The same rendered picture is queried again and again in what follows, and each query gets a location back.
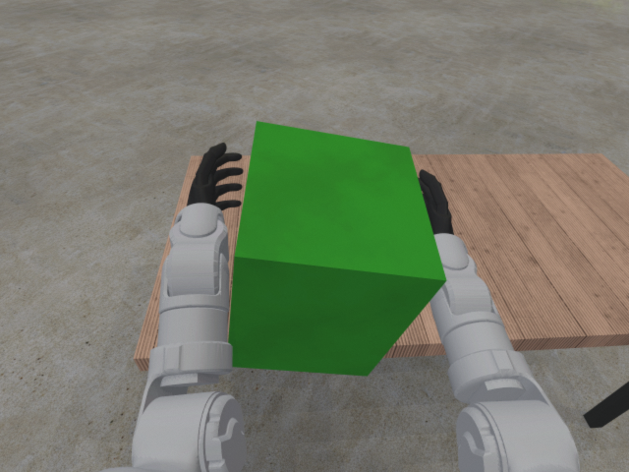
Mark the robot left forearm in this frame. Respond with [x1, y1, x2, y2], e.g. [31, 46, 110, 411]
[132, 203, 232, 465]

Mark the right robot upper arm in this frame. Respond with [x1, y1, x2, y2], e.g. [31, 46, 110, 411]
[456, 400, 580, 472]

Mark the robot right forearm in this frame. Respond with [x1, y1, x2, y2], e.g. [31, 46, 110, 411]
[429, 233, 580, 471]

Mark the left robot upper arm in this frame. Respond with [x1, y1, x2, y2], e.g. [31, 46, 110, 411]
[99, 391, 247, 472]

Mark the table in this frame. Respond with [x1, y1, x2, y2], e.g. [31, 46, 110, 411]
[134, 153, 629, 428]

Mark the left robot hand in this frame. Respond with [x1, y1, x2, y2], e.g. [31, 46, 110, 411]
[187, 143, 244, 211]

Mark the carton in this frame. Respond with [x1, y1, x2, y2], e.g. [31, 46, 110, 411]
[228, 121, 447, 377]

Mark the right robot hand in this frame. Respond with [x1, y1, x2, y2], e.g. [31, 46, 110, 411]
[418, 169, 454, 235]

